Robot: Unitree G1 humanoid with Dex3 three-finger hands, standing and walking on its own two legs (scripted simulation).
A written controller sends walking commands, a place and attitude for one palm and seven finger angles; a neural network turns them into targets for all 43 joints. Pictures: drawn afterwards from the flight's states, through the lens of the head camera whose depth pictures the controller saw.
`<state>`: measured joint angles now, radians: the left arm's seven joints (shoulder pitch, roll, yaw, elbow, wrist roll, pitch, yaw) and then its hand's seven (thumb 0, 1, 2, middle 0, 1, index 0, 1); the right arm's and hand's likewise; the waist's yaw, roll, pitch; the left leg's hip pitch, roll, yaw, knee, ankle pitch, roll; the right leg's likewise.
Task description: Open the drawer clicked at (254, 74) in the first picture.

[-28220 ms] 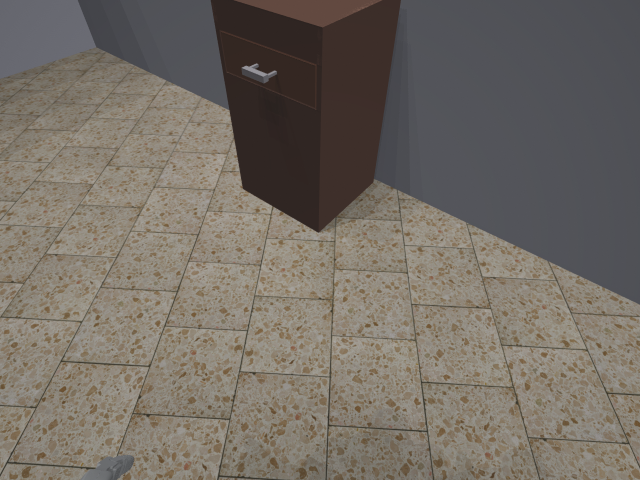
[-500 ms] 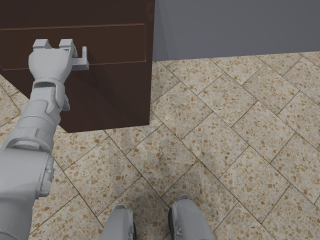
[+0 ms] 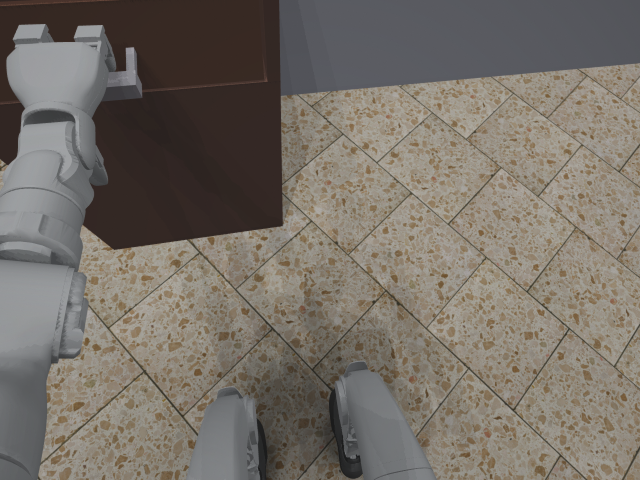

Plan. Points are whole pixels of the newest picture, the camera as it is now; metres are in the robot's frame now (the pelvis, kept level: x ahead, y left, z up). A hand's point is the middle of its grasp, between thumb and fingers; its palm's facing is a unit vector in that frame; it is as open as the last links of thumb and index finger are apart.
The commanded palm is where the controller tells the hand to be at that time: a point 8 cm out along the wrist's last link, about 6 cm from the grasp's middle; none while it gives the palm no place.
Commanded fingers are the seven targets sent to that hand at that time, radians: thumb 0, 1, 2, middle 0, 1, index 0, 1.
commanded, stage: lower the fingers behind the handle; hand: left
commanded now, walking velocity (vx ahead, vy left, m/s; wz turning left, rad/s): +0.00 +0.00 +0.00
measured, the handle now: (96, 73) +0.63 +0.21 +0.02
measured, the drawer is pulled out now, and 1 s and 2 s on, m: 0.00 0.00 0.00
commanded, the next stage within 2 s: lift the fingers back up to retry in 0.14 s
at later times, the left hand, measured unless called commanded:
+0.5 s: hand (83, 110) +0.56 +0.22 +0.03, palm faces -0.09 +0.02 -1.00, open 13.8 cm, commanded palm +0.56 +0.19 +0.08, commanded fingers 0.00 -0.50 0.30 -0.30 -1.20 -0.30 -1.20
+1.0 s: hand (67, 78) +0.57 +0.21 +0.08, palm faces -0.15 -0.03 -0.99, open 13.8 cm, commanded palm +0.56 +0.20 +0.13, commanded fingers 0.00 -0.50 0.30 -0.30 -1.20 -0.30 -1.20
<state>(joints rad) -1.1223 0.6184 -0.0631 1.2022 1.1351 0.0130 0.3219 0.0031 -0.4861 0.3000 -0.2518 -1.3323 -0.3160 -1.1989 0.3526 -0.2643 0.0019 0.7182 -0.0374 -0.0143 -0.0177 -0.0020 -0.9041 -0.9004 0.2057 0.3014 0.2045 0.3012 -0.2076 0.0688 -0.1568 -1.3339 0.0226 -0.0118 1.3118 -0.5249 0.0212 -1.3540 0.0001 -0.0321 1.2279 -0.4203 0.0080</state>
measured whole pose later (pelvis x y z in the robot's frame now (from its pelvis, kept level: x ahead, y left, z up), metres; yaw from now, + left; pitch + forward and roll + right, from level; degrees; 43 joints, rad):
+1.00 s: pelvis +0.07 +0.00 +0.08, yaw +0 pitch +25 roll -2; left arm -0.89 0.49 -0.05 1.12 1.07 0.00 0.28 0.00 -0.49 0.30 -0.32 -1.20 -0.31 -1.20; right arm 0.37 -0.26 -0.04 0.74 -0.03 0.05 -0.02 0.00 -0.90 -0.90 0.21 0.30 0.20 0.30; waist -0.15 0.06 -0.16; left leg -0.88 0.03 0.01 0.92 -0.47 0.02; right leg -0.91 0.02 -0.02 0.85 -0.37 0.01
